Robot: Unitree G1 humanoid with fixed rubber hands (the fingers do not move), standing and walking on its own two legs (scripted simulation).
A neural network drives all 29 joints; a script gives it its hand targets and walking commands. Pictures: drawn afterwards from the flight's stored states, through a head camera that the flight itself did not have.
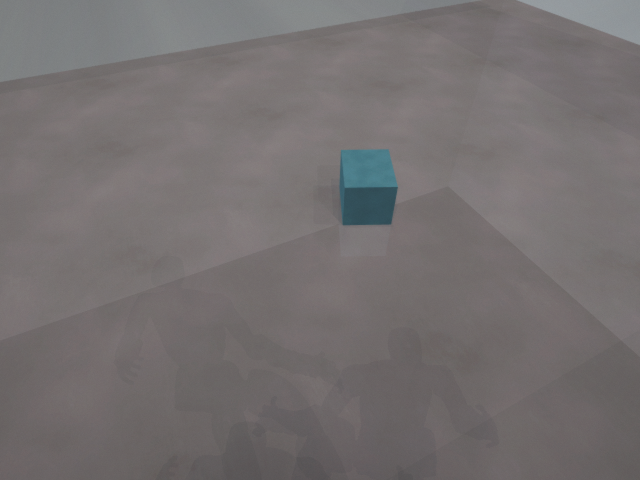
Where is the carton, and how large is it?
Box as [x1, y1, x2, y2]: [339, 149, 397, 224]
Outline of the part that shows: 388,149 341,150 339,187 343,224 390,224 397,185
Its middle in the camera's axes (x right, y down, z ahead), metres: +0.20 -0.24 +1.77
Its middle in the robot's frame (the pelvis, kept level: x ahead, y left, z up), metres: +1.46 -0.13 -0.65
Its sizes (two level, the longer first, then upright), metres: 0.275 0.220 0.217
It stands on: the floor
